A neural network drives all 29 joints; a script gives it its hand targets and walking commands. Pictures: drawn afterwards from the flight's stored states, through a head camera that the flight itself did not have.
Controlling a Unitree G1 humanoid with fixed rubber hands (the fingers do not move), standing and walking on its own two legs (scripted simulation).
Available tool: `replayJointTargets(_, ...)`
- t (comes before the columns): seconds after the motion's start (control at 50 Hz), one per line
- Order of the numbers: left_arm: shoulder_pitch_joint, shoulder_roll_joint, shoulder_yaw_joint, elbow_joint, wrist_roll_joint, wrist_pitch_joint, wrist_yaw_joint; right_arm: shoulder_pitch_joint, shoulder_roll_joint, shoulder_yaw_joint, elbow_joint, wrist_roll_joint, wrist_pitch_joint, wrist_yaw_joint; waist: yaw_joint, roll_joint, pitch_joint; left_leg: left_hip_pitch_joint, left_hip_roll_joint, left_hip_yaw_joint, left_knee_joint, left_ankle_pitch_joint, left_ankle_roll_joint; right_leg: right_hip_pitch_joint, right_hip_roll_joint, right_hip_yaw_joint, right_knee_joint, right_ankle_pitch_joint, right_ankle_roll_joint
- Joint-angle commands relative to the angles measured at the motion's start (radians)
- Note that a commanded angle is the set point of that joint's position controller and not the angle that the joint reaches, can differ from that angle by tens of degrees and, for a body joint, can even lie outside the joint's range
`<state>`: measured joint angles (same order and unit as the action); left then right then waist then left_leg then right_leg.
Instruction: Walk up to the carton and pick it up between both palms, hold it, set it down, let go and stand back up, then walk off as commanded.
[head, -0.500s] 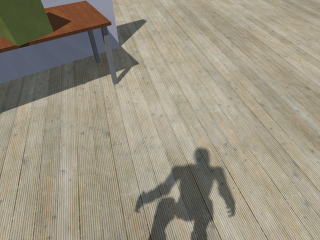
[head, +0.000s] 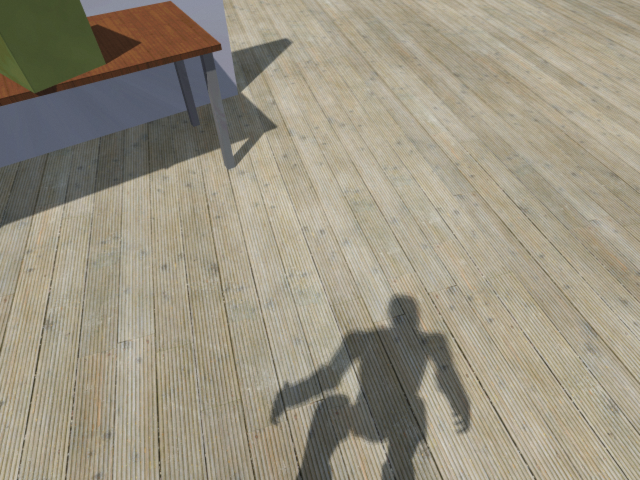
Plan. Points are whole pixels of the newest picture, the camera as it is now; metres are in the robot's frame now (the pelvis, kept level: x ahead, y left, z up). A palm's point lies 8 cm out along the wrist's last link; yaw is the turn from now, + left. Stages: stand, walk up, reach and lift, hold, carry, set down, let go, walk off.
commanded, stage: stand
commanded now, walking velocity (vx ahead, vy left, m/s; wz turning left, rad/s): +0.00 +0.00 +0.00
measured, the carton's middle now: (24, 20) +1.40 +1.00 -0.02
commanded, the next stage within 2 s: walk up in 0.30 s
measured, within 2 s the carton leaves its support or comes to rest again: neither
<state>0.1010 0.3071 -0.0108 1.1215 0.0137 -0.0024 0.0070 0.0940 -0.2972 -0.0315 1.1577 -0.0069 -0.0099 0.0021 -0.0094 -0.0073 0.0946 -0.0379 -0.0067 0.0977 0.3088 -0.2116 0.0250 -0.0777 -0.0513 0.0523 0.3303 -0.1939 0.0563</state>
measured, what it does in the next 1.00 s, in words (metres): steps to the left: left foot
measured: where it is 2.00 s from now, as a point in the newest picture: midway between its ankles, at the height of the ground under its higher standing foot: (221, 410)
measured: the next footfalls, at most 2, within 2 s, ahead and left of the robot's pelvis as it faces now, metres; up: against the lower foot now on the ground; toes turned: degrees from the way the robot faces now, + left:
left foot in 0.76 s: +0.08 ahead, +0.17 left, +0.00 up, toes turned +17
right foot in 1.12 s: +0.33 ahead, +0.06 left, +0.00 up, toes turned +10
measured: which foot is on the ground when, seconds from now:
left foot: down 0.00-0.56, up 0.58-0.74, down 0.76-1.00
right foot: down 0.00-0.78, up 0.80-1.00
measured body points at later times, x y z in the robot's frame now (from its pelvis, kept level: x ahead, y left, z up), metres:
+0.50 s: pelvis +0.00 +0.00 +0.00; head +0.02 +0.00 +0.45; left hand +0.08 +0.28 -0.14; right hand +0.07 -0.29 -0.14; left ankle -0.02 +0.10 -0.75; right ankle +0.00 -0.16 -0.75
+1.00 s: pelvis +0.10 +0.10 -0.03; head +0.09 +0.12 +0.41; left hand +0.14 +0.44 -0.16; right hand +0.17 -0.20 -0.14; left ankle +0.04 +0.16 -0.75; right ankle +0.15 +0.00 -0.72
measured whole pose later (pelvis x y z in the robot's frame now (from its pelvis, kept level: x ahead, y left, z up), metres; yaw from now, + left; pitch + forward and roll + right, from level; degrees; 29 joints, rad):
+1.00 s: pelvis +0.10 +0.10 -0.03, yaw +12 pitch -5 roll +2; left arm 0.14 0.43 0.08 0.99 0.02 -0.05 -0.03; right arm 0.34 -0.33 -0.11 0.93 -0.03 -0.02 0.08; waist -0.02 -0.11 0.08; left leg -0.14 -0.07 0.12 0.66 -0.44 0.08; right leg -0.43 -0.06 -0.03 1.01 -0.47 -0.02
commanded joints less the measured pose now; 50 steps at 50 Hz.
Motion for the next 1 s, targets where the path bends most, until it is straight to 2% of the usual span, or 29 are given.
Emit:
replayJointTargets(0.0,-0.036,0.224,0.042,-0.069,0.0,-0.024,0.015,-0.031,-0.253,-0.04,-0.065,0.0,-0.024,-0.013,0.0,0.003,-0.123,0.02,0.159,-0.112,-0.066,0.274,-0.006,-0.005,-0.082,0.037,-0.035,0.274,-0.069)
replayJointTargets(0.46,-0.037,0.227,0.042,-0.07,-0.001,-0.023,0.015,-0.029,-0.251,-0.038,-0.066,0.001,-0.023,-0.015,0.001,0.006,-0.121,0.02,0.159,-0.106,-0.065,0.283,-0.008,-0.002,-0.082,0.037,-0.035,0.289,-0.07)
replayJointTargets(0.48,0.05,0.355,0.131,-0.126,0.001,-0.047,0.007,-0.018,-0.353,-0.115,-0.199,-0.034,-0.013,0.036,0.065,0.042,-0.178,-0.205,0.101,-0.16,0.122,-0.006,0.058,0.195,-0.056,-0.024,0.074,-0.08,-0.117)
replayJointTargets(0.5,0.164,0.379,0.145,-0.109,0.008,-0.056,0.011,-0.066,-0.317,-0.103,-0.239,-0.044,-0.002,0.061,0.122,-0.039,-0.14,-0.478,0.063,-0.119,0.21,-0.26,0.051,0.337,-0.142,0.094,-0.002,-0.319,-0.169)
replayJointTargets(0.52,0.179,0.411,0.159,-0.12,0.023,-0.063,0.015,-0.071,-0.275,-0.089,-0.258,-0.052,0.013,0.077,0.134,-0.189,-0.075,-0.619,0.022,-0.067,0.484,-0.279,0.017,0.315,-0.325,0.294,-0.165,-0.441,-0.246)
replayJointTargets(0.54,0.13,0.428,0.171,-0.157,0.03,-0.068,0.018,-0.088,-0.278,-0.096,-0.266,-0.069,0.021,0.087,0.124,-0.142,-0.046,-0.646,0.071,-0.163,0.613,-0.284,-0.001,0.179,-0.435,0.37,-0.198,-0.437,-0.319)
replayJointTargets(0.56,0.061,0.418,0.176,-0.194,0.029,-0.073,0.019,-0.066,-0.298,-0.111,-0.272,-0.071,0.023,0.096,0.092,-0.104,-0.023,-0.618,0.121,-0.196,0.666,-0.26,-0.005,0.074,-0.459,0.345,-0.188,-0.431,-0.34)
replayJointTargets(0.58,0.006,0.408,0.18,-0.219,0.031,-0.077,0.014,-0.04,-0.31,-0.123,-0.276,-0.067,0.021,0.107,0.064,-0.099,-0.007,-0.579,0.169,-0.214,0.675,-0.246,-0.01,0.003,-0.458,0.316,-0.189,-0.398,-0.337)
replayJointTargets(0.6,-0.037,0.393,0.182,-0.234,0.036,-0.086,0.011,0.011,-0.322,-0.135,-0.275,-0.058,0.02,0.117,0.025,-0.104,-0.018,-0.53,0.194,-0.215,0.665,-0.238,-0.013,-0.009,-0.424,0.252,-0.175,-0.348,-0.317)
replayJointTargets(0.62,-0.063,0.384,0.181,-0.247,0.04,-0.091,0.007,0.052,-0.324,-0.14,-0.28,-0.05,0.019,0.127,0.004,-0.136,-0.034,-0.488,0.207,-0.199,0.627,-0.248,-0.018,-0.015,-0.396,0.184,-0.163,-0.31,-0.297)
replayJointTargets(0.68,-0.128,0.406,0.179,-0.274,0.053,-0.092,-0.01,0.092,-0.328,-0.156,-0.29,-0.033,0.018,0.143,-0.031,-0.223,-0.02,-0.342,0.222,-0.152,0.497,-0.282,-0.025,-0.157,-0.362,0.075,-0.095,-0.339,-0.262)
replayJointTargets(0.7,-0.172,0.411,0.176,-0.28,0.054,-0.089,-0.016,0.152,-0.327,-0.162,-0.274,-0.03,0.017,0.143,-0.073,-0.228,-0.02,-0.223,0.201,-0.113,0.428,-0.257,-0.014,-0.27,-0.326,0.009,-0.052,-0.391,-0.234)
replayJointTargets(0.72,-0.223,0.393,0.17,-0.285,0.054,-0.08,-0.022,0.286,-0.332,-0.177,-0.229,-0.03,0.014,0.139,-0.158,-0.116,-0.041,-0.019,0.141,-0.06,0.308,-0.176,-0.005,-0.417,-0.226,-0.112,0.147,-0.479,-0.185)
replayJointTargets(0.74,-0.211,0.289,0.142,-0.292,0.059,-0.069,-0.026,0.429,-0.393,-0.206,-0.172,-0.042,0.008,0.121,-0.223,0.24,-0.055,0.127,0.084,-0.144,0.183,-0.284,0.023,-0.579,-0.059,-0.24,0.598,-0.476,-0.145)
replayJointTargets(0.76,-0.179,0.191,0.108,-0.317,0.05,-0.066,-0.028,0.463,-0.483,-0.216,-0.183,-0.052,0.004,0.098,-0.236,0.556,-0.02,0.119,0.266,-0.673,-0.135,-0.733,0.103,-0.84,0.111,-0.195,0.97,-0.569,-0.105)
replayJointTargets(0.78,-0.189,0.254,0.111,-0.315,0.029,-0.067,-0.027,0.238,-0.488,-0.193,-0.255,-0.026,-0.008,0.099,-0.114,0.317,0.098,-0.114,0.392,-0.94,-0.324,-0.809,0.205,-0.766,0.063,-0.069,0.958,-0.451,-0.119)
replayJointTargets(0.8,-0.152,0.286,0.114,-0.313,0.018,-0.079,-0.03,0.173,-0.487,-0.18,-0.299,-0.003,-0.014,0.101,-0.069,0.214,0.15,-0.171,0.451,-0.961,-0.332,-0.744,0.257,-0.711,0.0,-0.028,0.906,-0.425,-0.12)
replayJointTargets(0.82,-0.125,0.317,0.123,-0.275,0.002,-0.094,-0.031,0.175,-0.437,-0.17,-0.293,-0.005,-0.023,0.091,-0.057,0.136,0.113,-0.105,0.388,-0.838,-0.248,-0.515,0.236,-0.682,-0.02,-0.003,0.873,-0.346,-0.114)
replayJointTargets(0.84,-0.095,0.337,0.131,-0.254,-0.001,-0.097,-0.029,0.199,-0.416,-0.167,-0.3,-0.018,-0.032,0.076,-0.045,0.121,0.074,-0.069,0.353,-0.698,-0.151,-0.276,0.211,-0.651,-0.048,-0.002,0.841,-0.28,-0.098)
replayJointTargets(0.86,-0.056,0.338,0.137,-0.237,0.0,-0.091,-0.029,0.212,-0.406,-0.162,-0.308,-0.025,-0.04,0.067,-0.027,0.137,0.046,-0.072,0.325,-0.607,-0.107,-0.131,0.188,-0.604,-0.062,-0.013,0.803,-0.246,-0.091)
replayJointTargets(0.88,-0.024,0.35,0.142,-0.229,0.0,-0.084,-0.028,0.213,-0.402,-0.158,-0.321,-0.023,-0.046,0.059,0.004,0.148,0.041,-0.114,0.314,-0.557,-0.094,-0.121,0.168,-0.539,-0.071,-0.013,0.743,-0.25,-0.077)
replayJointTargets(0.9,-0.007,0.351,0.142,-0.226,0.002,-0.08,-0.027,0.192,-0.394,-0.152,-0.329,-0.024,-0.048,0.058,0.011,0.171,0.051,-0.142,0.306,-0.525,-0.088,-0.112,0.172,-0.502,-0.073,-0.014,0.692,-0.256,-0.07)
replayJointTargets(0.94,-0.04,0.346,0.142,-0.249,0.005,-0.077,-0.027,0.208,-0.37,-0.149,-0.35,-0.03,-0.051,0.054,-0.004,0.148,0.073,-0.097,0.315,-0.485,-0.077,-0.002,0.194,-0.507,-0.069,-0.022,0.571,-0.281,-0.065)
replayJointTargets(0.98,-0.084,0.336,0.141,-0.283,0.007,-0.079,-0.029,0.249,-0.369,-0.153,-0.365,-0.029,-0.06,0.048,-0.019,0.13,0.077,-0.052,0.329,-0.469,-0.084,0.125,0.197,-0.512,-0.059,-0.038,0.493,-0.25,-0.067)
